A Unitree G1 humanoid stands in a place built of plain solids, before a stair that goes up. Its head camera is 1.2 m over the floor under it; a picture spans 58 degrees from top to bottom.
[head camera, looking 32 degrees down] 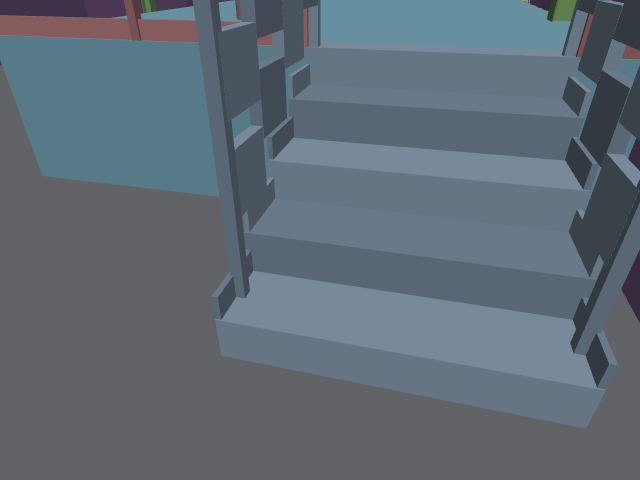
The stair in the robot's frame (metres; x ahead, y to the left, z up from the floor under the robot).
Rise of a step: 0.18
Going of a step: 0.30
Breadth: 1.22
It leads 14 degrees to the right of straight ahead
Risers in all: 5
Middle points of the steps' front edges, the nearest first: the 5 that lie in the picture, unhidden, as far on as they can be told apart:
0.97 -0.23 0.18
1.26 -0.30 0.35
1.55 -0.37 0.53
1.84 -0.45 0.70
2.14 -0.52 0.88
